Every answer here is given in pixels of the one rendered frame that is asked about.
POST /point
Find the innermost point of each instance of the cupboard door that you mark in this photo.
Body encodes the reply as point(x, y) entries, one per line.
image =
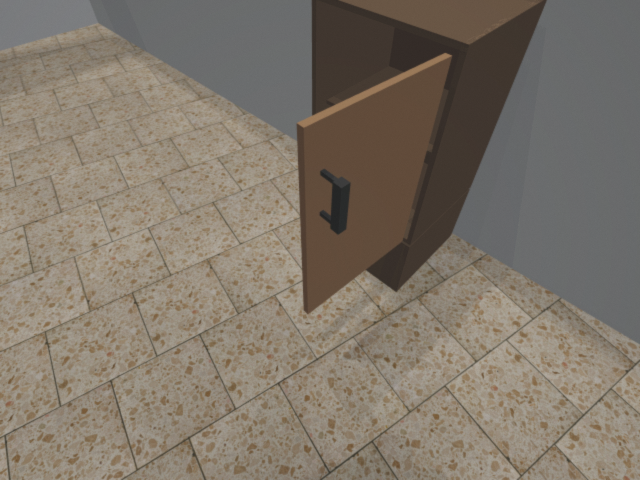
point(377, 140)

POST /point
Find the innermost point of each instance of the handle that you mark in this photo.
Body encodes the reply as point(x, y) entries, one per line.
point(340, 202)

